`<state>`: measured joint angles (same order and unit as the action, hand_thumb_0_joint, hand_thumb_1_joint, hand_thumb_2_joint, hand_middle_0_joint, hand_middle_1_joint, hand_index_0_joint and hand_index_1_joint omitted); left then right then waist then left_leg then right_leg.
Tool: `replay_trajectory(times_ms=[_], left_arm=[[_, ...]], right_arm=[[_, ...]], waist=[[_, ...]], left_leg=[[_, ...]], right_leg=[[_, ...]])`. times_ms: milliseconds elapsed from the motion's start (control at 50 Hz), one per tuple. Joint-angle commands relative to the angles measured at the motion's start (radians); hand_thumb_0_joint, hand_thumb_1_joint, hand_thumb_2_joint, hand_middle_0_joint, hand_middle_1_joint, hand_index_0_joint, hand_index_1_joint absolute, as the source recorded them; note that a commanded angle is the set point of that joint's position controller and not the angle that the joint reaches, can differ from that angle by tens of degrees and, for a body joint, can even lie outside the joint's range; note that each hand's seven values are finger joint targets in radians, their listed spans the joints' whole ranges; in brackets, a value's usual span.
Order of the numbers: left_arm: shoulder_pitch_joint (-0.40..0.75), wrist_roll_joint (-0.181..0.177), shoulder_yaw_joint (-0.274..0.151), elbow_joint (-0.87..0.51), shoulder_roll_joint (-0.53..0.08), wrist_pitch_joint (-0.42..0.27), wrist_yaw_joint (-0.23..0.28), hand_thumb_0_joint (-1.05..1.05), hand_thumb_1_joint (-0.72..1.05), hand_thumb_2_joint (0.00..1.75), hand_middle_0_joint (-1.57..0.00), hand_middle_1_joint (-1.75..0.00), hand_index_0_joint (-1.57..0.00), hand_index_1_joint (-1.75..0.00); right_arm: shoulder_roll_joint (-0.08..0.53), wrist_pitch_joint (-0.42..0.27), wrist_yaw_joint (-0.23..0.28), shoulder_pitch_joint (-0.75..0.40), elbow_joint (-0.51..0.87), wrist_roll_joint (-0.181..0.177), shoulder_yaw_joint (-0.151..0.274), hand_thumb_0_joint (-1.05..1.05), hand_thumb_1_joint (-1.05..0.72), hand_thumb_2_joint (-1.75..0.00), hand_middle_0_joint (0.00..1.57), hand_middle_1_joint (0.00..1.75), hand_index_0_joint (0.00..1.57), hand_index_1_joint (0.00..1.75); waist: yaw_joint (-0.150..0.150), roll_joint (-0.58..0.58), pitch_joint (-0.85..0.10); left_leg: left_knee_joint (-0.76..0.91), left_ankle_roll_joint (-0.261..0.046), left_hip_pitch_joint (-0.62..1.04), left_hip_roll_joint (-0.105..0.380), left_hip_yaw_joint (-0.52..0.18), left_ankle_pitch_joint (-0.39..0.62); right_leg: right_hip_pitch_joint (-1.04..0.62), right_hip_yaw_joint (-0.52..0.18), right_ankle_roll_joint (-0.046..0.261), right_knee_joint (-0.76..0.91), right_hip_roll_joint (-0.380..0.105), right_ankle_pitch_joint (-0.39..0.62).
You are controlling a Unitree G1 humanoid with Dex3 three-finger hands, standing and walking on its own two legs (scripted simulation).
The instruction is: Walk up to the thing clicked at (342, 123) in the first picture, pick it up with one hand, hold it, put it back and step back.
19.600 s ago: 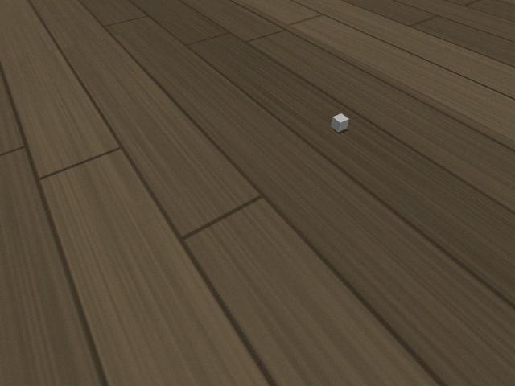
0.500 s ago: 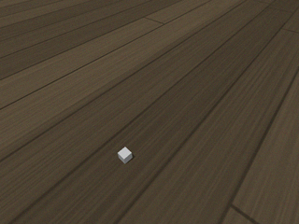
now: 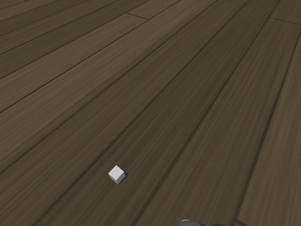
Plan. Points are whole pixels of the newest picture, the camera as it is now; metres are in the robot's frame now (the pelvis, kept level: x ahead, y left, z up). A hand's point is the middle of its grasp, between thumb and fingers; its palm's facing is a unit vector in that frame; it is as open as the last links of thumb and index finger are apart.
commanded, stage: walk up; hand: left
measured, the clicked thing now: (117, 174) +0.57 +0.22 -0.73
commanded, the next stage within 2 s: none
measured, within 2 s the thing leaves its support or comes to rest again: neither
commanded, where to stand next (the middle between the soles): +0.18 -0.02 m, yaw +0 degrees
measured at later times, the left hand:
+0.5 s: hand out of the picture +0.18 +0.24 -0.17, palm faces +0.02 -0.94 -0.35, open 7.4 cm
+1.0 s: hand out of the picture +0.18 +0.24 -0.14, palm faces +0.03 -0.94 -0.35, open 7.4 cm
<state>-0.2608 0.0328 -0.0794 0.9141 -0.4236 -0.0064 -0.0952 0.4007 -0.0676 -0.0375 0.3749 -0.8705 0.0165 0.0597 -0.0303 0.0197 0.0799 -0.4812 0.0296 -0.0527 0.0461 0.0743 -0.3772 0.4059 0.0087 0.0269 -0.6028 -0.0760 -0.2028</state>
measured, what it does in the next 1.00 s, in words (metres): walks ahead: right foot, then left foot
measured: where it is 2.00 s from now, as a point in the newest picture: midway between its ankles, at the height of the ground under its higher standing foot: outside the picture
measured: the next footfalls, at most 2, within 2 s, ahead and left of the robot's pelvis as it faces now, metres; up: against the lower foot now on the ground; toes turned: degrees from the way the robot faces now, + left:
right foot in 0.02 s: +0.14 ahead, -0.14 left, +0.00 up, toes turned +0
left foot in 0.36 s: +0.20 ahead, +0.10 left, +0.00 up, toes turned +3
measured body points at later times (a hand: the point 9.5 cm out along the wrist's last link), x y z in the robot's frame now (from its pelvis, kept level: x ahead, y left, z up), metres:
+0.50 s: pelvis +0.10 -0.02 -0.02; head +0.13 -0.01 +0.43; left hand +0.18 +0.29 -0.14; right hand +0.20 -0.33 -0.12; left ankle +0.16 +0.10 -0.73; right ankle +0.10 -0.14 -0.73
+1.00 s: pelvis +0.10 -0.02 +0.01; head +0.11 -0.02 +0.46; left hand +0.18 +0.29 -0.11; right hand +0.21 -0.31 -0.12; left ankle +0.16 +0.10 -0.73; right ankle +0.10 -0.14 -0.73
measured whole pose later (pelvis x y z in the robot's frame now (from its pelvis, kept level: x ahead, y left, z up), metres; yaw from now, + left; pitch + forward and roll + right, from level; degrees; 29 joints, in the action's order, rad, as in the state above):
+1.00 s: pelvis +0.10 -0.02 +0.01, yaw +2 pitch -3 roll -1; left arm -0.09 0.00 -0.01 1.11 -0.36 0.00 -0.01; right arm 0.35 -0.01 -0.02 0.06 -1.12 -0.01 -0.01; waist 0.01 -0.02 0.07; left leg -0.38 0.00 -0.22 0.02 0.01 -0.11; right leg 0.10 0.03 -0.01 -0.38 -0.01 -0.22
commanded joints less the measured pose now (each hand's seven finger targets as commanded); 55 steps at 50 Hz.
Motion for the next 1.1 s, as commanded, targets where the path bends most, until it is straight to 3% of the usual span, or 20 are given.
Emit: replay_trajectory(times_ms=[0, 20, 40, 60, 100, 140, 200, 260, 300, 320, 340, 360, 380, 420, 460, 500, 520, 600, 860, 1080], left_arm=[[-0.2, -0.003, -0.085, -0.049, -0.235, -0.06, 0.042, 0.0, 0.9, 0.9, -0.2, -0.3, -0.2, -0.3], [-0.2, -0.008, -0.095, -0.082, -0.311, -0.064, 0.053, 0.0, 0.9, 0.9, -0.2, -0.3, -0.2, -0.3], [-0.163, -0.021, -0.096, -0.096, -0.328, -0.057, 0.055, 0.0, 0.9, 0.9, -0.2, -0.3, -0.2, -0.3], [-0.136, -0.037, -0.086, -0.109, -0.29, -0.053, 0.06, 0.0, 0.9, 0.9, -0.2, -0.3, -0.2, -0.3], [-0.075, -0.038, -0.06, -0.134, -0.231, -0.055, 0.072, 0.0, 0.9, 0.9, -0.2, -0.3, -0.2, -0.3], [-0.034, -0.029, -0.046, -0.15, -0.211, -0.058, 0.076, 0.0, 0.9, 0.9, -0.2, -0.3, -0.2, -0.3], [-0.019, -0.016, -0.027, -0.165, -0.19, -0.06, 0.091, 0.0, 0.9, 0.9, -0.2, -0.3, -0.2, -0.3], [0.023, -0.032, -0.018, -0.16, -0.2, -0.05, 0.1, 0.0, 0.9, 0.9, -0.2, -0.3, -0.2, -0.3], [0.065, -0.048, -0.005, -0.166, -0.193, -0.035, 0.103, 0.0, 0.9, 0.9, -0.2, -0.3, -0.2, -0.3], [0.063, -0.052, 0.004, -0.165, -0.171, -0.025, 0.103, 0.0, 0.9, 0.9, -0.2, -0.3, -0.2, -0.3], [0.027, -0.06, 0.009, -0.16, -0.144, -0.016, 0.104, 0.0, 0.9, 0.9, -0.2, -0.3, -0.2, -0.3], [-0.004, -0.064, 0.008, -0.13, -0.155, 0.002, 0.109, 0.0, 0.9, 0.9, -0.2, -0.3, -0.2, -0.3], [-0.005, -0.054, 0.001, -0.096, -0.164, 0.007, 0.113, 0.0, 0.9, 0.9, -0.2, -0.3, -0.2, -0.3], [-0.006, -0.048, 0.002, -0.065, -0.151, 0.002, 0.112, 0.0, 0.9, 0.9, -0.2, -0.3, -0.2, -0.3], [-0.035, -0.039, 0.002, -0.025, -0.168, -0.017, 0.113, 0.0, 0.9, 0.9, -0.2, -0.3, -0.2, -0.3], [0.082, -0.028, -0.009, -0.035, -0.245, -0.027, 0.109, 0.0, 0.9, 0.9, -0.2, -0.3, -0.2, -0.3], [0.122, -0.029, -0.001, -0.04, -0.236, -0.026, 0.105, 0.0, 0.9, 0.9, -0.2, -0.3, -0.2, -0.3], [0.127, -0.029, 0.025, 0.02, -0.183, -0.029, 0.104, 0.0, 0.9, 0.9, -0.2, -0.3, -0.2, -0.3], [0.2, -0.037, 0.034, 0.121, -0.156, -0.025, 0.098, 0.0, 0.9, 0.9, -0.2, -0.3, -0.2, -0.3], [0.206, -0.034, 0.032, 0.17, -0.147, -0.016, 0.094, 0.0, 0.9, 0.9, -0.2, -0.3, -0.2, -0.3]], right_arm=[[0.167, -0.02, 0.03, 0.018, 0.114, -0.012, 0.038, 0.0, -0.9, -0.9, 0.2, 0.3, 0.2, 0.3], [0.118, -0.018, 0.03, 0.042, 0.141, -0.021, 0.016, 0.0, -0.9, -0.9, 0.2, 0.3, 0.2, 0.3], [0.216, -0.008, 0.047, 0.011, 0.113, -0.015, 0.044, 0.0, -0.9, -0.9, 0.2, 0.3, 0.2, 0.3], [0.229, -0.008, 0.05, 0.015, 0.093, -0.023, 0.047, 0.0, -0.9, -0.9, 0.2, 0.3, 0.2, 0.3], [0.201, -0.006, 0.043, 0.04, 0.072, -0.029, 0.039, 0.0, -0.9, -0.9, 0.2, 0.3, 0.2, 0.3], [0.18, 0.003, 0.034, 0.065, 0.051, -0.02, 0.035, 0.0, -0.9, -0.9, 0.2, 0.3, 0.2, 0.3], [0.141, 0.017, 0.034, 0.035, 0.049, -0.014, 0.026, 0.0, -0.9, -0.9, 0.2, 0.3, 0.2, 0.3], [0.137, 0.015, 0.045, 0.005, 0.034, -0.01, 0.026, 0.0, -0.9, -0.9, 0.2, 0.3, 0.2, 0.3], [0.158, 0.012, 0.05, 0.006, 0.028, -0.004, 0.036, 0.0, -0.9, -0.9, 0.2, 0.3, 0.2, 0.3], [0.211, 0.011, 0.052, -0.031, 0.037, 0.003, 0.049, 0.0, -0.9, -0.9, 0.2, 0.3, 0.2, 0.3], [0.27, 0.011, 0.053, -0.088, 0.069, 0.009, 0.059, 0.0, -0.9, -0.9, 0.2, 0.3, 0.2, 0.3], [0.298, 0.012, 0.05, -0.13, 0.084, -0.009, 0.055, 0.0, -0.9, -0.9, 0.2, 0.3, 0.2, 0.3], [0.282, 0.015, 0.049, -0.164, 0.074, -0.01, 0.051, 0.0, -0.9, -0.9, 0.2, 0.3, 0.2, 0.3], [0.242, 0.024, 0.054, -0.221, 0.068, -0.008, 0.031, 0.0, -0.9, -0.9, 0.2, 0.3, 0.2, 0.3], [0.21, 0.035, 0.052, -0.251, 0.053, -0.017, 0.019, 0.0, -0.9, -0.9, 0.2, 0.3, 0.2, 0.3], [0.178, 0.046, 0.047, -0.22, 0.027, -0.027, 0.01, 0.0, -0.9, -0.9, 0.2, 0.3, 0.2, 0.3], [0.182, 0.047, 0.047, -0.208, 0.003, -0.022, 0.014, 0.0, -0.9, -0.9, 0.2, 0.3, 0.2, 0.3], [0.18, 0.041, 0.033, -0.289, -0.033, -0.02, 0.004, 0.0, -0.9, -0.9, 0.2, 0.3, 0.2, 0.3], [0.167, 0.034, 0.032, -0.355, -0.17, -0.024, -0.026, 0.0, -0.9, -0.9, 0.2, 0.3, 0.2, 0.3], [0.166, 0.032, 0.033, -0.365, -0.219, -0.013, -0.024, 0.0, -0.9, -0.9, 0.2, 0.3, 0.2, 0.3]], waist=[[0.133, 0.161, -0.14], [0.111, 0.334, -0.139], [0.12, 0.216, -0.105], [0.102, 0.128, -0.07], [0.057, 0.125, -0.042], [0.033, 0.143, -0.04], [0.041, 0.139, -0.045], [0.033, 0.109, -0.125], [-0.001, 0.066, -0.138], [0.011, -0.036, -0.122], [0.039, -0.123, -0.139], [0.044, -0.162, -0.164], [0.048, -0.179, -0.157], [0.068, -0.189, -0.144], [0.086, -0.177, -0.142], [0.024, -0.053, -0.103], [0.006, -0.035, -0.102], [0.03, -0.007, -0.105], [0.038, 0.01, -0.114], [0.039, -0.037, -0.107]], left_leg=[[-0.416, -0.113, -0.292, 0.055, -0.009, 0.292], [-0.611, -0.063, -0.533, -0.09, 0.006, -0.132], [-0.721, -0.068, -0.527, -0.045, -0.099, -0.203], [-0.754, -0.069, -0.517, -0.028, -0.163, -0.161], [-0.684, -0.068, -0.484, 0.006, -0.158, -0.095], [-0.576, -0.048, -0.4, 0.003, -0.115, -0.057], [-0.342, -0.023, -0.332, 0.004, -0.071, 0.002], [-0.204, -0.04, -0.232, -0.021, -0.04, 0.112], [-0.076, -0.066, -0.125, -0.037, -0.042, 0.317], [-0.049, -0.087, -0.117, 0.048, -0.157, 0.472], [0.025, -0.164, -0.125, 0.193, -0.363, 0.492], [0.044, -0.277, -0.201, 0.292, -0.464, 0.478], [0.042, -0.307, -0.242, 0.303, -0.495, 0.462], [-0.006, -0.251, -0.26, 0.225, -0.369, 0.44], [-0.115, -0.152, -0.28, 0.14, -0.25, 0.462], [-0.145, -0.072, -0.243, 0.028, -0.17, 0.238], [-0.119, -0.07, -0.158, 0.026, -0.161, 0.188], [-0.052, -0.103, -0.146, 0.073, -0.2, 0.248], [0.125, -0.063, -0.074, 0.08, -0.184, 0.336], [0.227, -0.055, -0.112, 0.096, -0.214, 0.193]], right_leg=[[-0.453, -0.104, 0.065, 0.186, -0.044, -0.06], [-0.534, -0.549, 0.175, 0.318, -0.29, -0.085], [-0.423, -0.607, 0.28, 0.313, -0.354, -0.079], [-0.371, -0.501, 0.286, 0.292, -0.319, 0.012], [-0.281, -0.294, 0.232, 0.255, -0.222, 0.165], [-0.185, -0.159, 0.218, 0.231, -0.168, 0.315], [-0.15, -0.103, 0.215, 0.187, -0.168, 0.5], [-0.178, -0.086, 0.184, 0.056, -0.181, 0.617], [-0.096, -0.081, 0.127, -0.034, -0.151, 0.436], [-0.032, -0.06, 0.08, -0.068, -0.095, 0.241], [0.0, -0.021, 0.025, -0.147, 0.006, 0.01], [-0.094, 0.006, 0.007, -0.233, 0.076, -0.24], [-0.129, -0.02, 0.011, -0.267, 0.07, -0.36], [-0.145, -0.029, 0.023, -0.168, 0.055, -0.304], [-0.217, -0.071, 0.032, 0.042, 0.007, 0.008], [-0.106, -0.233, 0.106, 0.115, -0.121, 0.035], [-0.042, -0.231, 0.107, 0.116, -0.129, 0.024], [-0.095, -0.14, 0.039, 0.158, -0.063, -0.031], [-0.251, -0.1, 0.004, 0.306, -0.064, 0.058], [-0.297, -0.077, 0.002, 0.336, -0.049, 0.012]])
